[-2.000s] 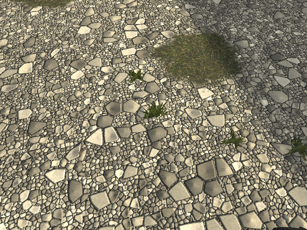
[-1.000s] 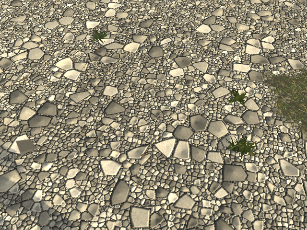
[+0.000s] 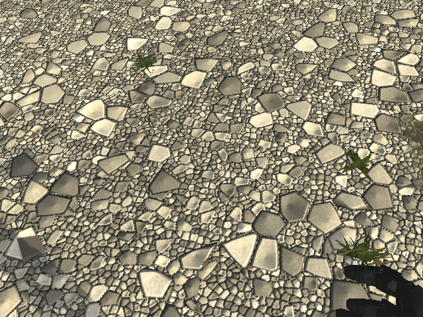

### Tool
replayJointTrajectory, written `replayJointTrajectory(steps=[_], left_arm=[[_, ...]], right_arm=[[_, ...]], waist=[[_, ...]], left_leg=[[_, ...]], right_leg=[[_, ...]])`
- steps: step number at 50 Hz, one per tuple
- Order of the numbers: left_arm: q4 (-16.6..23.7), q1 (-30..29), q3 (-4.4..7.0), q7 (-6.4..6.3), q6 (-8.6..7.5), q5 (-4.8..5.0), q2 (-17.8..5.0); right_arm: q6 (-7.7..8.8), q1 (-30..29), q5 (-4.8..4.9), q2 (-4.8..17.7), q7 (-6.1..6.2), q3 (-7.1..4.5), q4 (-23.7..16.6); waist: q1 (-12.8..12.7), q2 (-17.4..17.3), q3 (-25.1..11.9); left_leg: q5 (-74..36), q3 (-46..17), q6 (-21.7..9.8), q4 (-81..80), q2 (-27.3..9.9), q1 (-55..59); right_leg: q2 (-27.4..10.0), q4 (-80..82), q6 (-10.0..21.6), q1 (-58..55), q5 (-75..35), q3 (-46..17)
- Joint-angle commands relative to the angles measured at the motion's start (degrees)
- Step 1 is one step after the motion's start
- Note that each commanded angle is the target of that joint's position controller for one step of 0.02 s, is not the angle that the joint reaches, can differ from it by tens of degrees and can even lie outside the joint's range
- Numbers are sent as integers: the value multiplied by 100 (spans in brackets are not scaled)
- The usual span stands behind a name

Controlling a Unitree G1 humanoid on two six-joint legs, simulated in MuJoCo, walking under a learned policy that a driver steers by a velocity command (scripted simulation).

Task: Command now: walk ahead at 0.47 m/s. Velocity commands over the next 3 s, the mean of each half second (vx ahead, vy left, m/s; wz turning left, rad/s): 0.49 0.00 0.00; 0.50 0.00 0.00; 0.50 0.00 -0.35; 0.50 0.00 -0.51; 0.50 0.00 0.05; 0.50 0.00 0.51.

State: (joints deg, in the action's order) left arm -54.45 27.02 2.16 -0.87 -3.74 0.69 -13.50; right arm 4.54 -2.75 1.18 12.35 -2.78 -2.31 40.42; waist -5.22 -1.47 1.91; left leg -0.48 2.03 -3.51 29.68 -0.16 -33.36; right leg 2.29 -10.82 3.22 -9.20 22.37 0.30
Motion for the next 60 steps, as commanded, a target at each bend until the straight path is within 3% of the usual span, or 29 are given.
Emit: replayJointTrajectory(steps=[1, 2, 3, 4, 5, 6, 7, 9, 10, 15, 19, 24, 26, 28, 29, 30, 31, 32, 33, 35, 40, 46, 51, 54, 56, 57, 58, 59, 60], left_arm=[[173, -93, 255, -28, 14, -4, -1126], [231, -287, 233, -24, 36, -35, -1107], [378, -317, 140, -22, 9, -150, -903], [300, 610, -79, 87, -89, -77, -77], [329, -12, 102, 132, -230, 96, -856], [594, -667, 178, 145, -307, 234, -1061], [659, -965, 162, 102, -334, 190, -964], [656, -848, 195, 65, -265, 62, -795], [634, -720, 176, 55, -204, 49, -668], [998, -1550, 134, -7, -64, -64, -575], [1223, -2370, 47, 89, -137, -39, -424], [1546, -3018, 39, 263, -178, 34, -584], [1547, -2820, 78, 305, -208, 32, -716], [1174, -1528, 284, 267, -221, 14, -1104], [958, -442, 413, 214, -212, -52, -1552], [828, -148, 498, 244, -169, -84, -1955], [889, -185, 341, 264, -175, -38, -1356], [967, -645, 258, 249, -192, -37, -1117], [1051, -1056, 222, 244, -199, -64, -1031], [1077, -1447, 149, 268, -239, -145, -773], [843, -1221, 204, 229, -297, -88, -945], [551, -747, 215, 107, -199, -28, -1072], [238, -264, 236, 81, -67, 17, -1116], [199, -346, 285, 29, 18, 49, -1232], [267, -588, 272, 19, 56, 35, -1232], [411, -666, 177, 19, 37, -47, -1012], [507, 40, -24, 58, -70, -51, -292], [408, -21, 48, 73, -167, 74, -633], [542, -501, 194, 76, -191, 228, -1082]], right_arm=[[129, 346, 6, 848, 12, -291, -273], [111, 1413, 6, 1080, 67, -403, 49], [69, 2588, -82, 1483, 152, -490, 308], [82, 2684, -96, 1545, 98, -463, 437], [64, 2458, -17, 1002, 128, -344, 456], [73, 1889, -11, 866, 152, -278, 404], [104, 1495, -48, 808, 134, -246, 358], [162, 1231, -172, 609, 99, -167, 374], [185, 1227, -154, 615, 86, -167, 418], [212, 1614, -96, 963, 185, -220, 722], [147, 2084, -20, 1119, 244, -218, 920], [-7, 2495, 20, 1239, 271, -236, 1170], [-79, 2443, 12, 1328, 296, -269, 1187], [-146, 2295, -30, 1257, 306, -230, 1142], [-140, 2352, -156, 1000, 323, -112, 973], [-12, 3087, -113, 266, 273, 90, 942], [104, 2885, 2, 853, 246, -26, 1038], [176, 2353, 129, 1183, 224, -120, 880], [199, 2019, 111, 1148, 254, -112, 810], [127, 1897, -17, 1038, 285, -152, 788], [-83, 1616, -92, 768, 309, -123, 674], [-7, 498, -82, 610, 229, -62, 351], [78, -302, -28, 634, 88, -26, 16], [164, -117, -32, 821, 24, -88, -16], [203, 1076, -51, 1181, 82, -282, 325], [202, 2164, -134, 1538, 151, -409, 559], [133, 2736, -197, 2052, 196, -540, 679], [99, 2744, -150, 1535, 196, -401, 663], [95, 2296, -109, 1222, 217, -302, 618]], waist=[[816, 888, -346], [1326, 861, -957], [1641, 122, -1879], [1017, -1363, -2694], [1273, -741, -2025], [1104, -563, -1012], [891, 27, -554], [505, -45, -352], [410, -123, -336], [512, -103, 115], [819, -73, 124], [947, -139, 194], [767, -243, 79], [109, -201, -682], [-245, 403, -1602], [117, 1977, -2218], [-66, 1459, -2163], [-19, 1081, -1333], [135, 621, -896], [450, 522, -511], [561, 445, -198], [217, 466, 93], [-3, 446, 317], [265, 576, 176], [911, 593, -550], [1343, 329, -1402], [1136, -1044, -2314], [1248, -1162, -2534], [1186, -805, -1509]], left_leg=[[420, 270, -397, -147, 386, 1167], [93, 104, -628, -191, 263, 2733], [204, -1324, -1020, 26, -931, 4727], [1585, -4252, -1979, -666, -2259, 6291], [2346, -4228, -1679, -1216, -2003, 5680], [2160, -3309, -1419, -1483, -1809, 4668], [1537, -2721, -1269, -1696, -1595, 3758], [780, -2021, -1135, -2018, -1248, 2810], [665, -1848, -1167, -2159, -1190, 2577], [214, -1100, -1158, -2496, -1033, 2033], [66, -620, -874, -2388, -808, 2182], [65, -819, -768, -1908, -1313, 3284], [-428, -888, -650, -1576, -1450, 3573], [-1861, -533, -405, -73, -1039, 3352], [-723, -230, -192, 1719, -671, 2295], [2709, -141, 193, 3627, 401, -34], [3304, -920, 137, 4385, 182, -679], [2838, -865, 51, 4514, -101, -1040], [2296, -701, 46, 4306, -398, -876], [1715, -695, 88, 3744, -718, -354], [972, -587, 326, 2753, -812, -499], [-521, -354, 389, 856, -613, -445], [-231, -311, 252, 126, -442, -590], [316, -316, 98, -205, -276, -41], [295, -86, -125, -417, -20, 1823], [110, -723, -439, -59, -706, 3649], [792, -3092, -1250, -290, -2221, 5911], [1508, -4146, -1375, -987, -2442, 5795], [1834, -3280, -1065, -1176, -2245, 4968]], right_leg=[[-1530, -1413, 468, 136, -6642, -391], [-1328, -2551, 318, 791, -6673, -277], [-914, -4392, 181, 2235, -4395, -137], [185, -6225, -64, 4289, 972, -572], [-98, -6677, 52, 4846, 988, -1028], [-389, -6517, 108, 5095, 388, -790], [-675, -6213, 84, 4886, -124, -632], [-974, -5827, -20, 4338, -659, -624], [-1030, -5674, -74, 4202, -709, -597], [-1188, -4300, -424, 4687, -1692, -375], [-880, -2721, -442, 4264, -2860, -100], [-746, -1998, -253, 4467, -2402, -192], [-649, -1832, -92, 4116, -1917, -136], [-364, -1645, 199, 2331, -1797, 120], [-1284, -1858, 556, 580, -2059, -885], [-2441, -1131, 1441, -1216, -707, -3617], [-2428, -670, 1381, -1185, -23, -4212], [-2261, -609, 1143, -502, -254, -3358], [-2042, -508, 1031, 276, -933, -2668], [-1667, -196, 928, 1277, -1917, -1856], [-1511, 314, 1050, 1654, -2672, -1102], [-1260, 468, 795, 1484, -2484, -482], [-1581, 123, 798, 689, -2686, -592], [-1721, -354, 692, 431, -3334, -836], [-1352, -1567, 486, 811, -4583, -643], [-1017, -3022, 287, 1867, -3694, -447], [-68, -5211, -165, 4191, -681, -52], [-60, -6068, -171, 4833, 1156, -785], [-384, -6360, -124, 5258, 812, -810]])
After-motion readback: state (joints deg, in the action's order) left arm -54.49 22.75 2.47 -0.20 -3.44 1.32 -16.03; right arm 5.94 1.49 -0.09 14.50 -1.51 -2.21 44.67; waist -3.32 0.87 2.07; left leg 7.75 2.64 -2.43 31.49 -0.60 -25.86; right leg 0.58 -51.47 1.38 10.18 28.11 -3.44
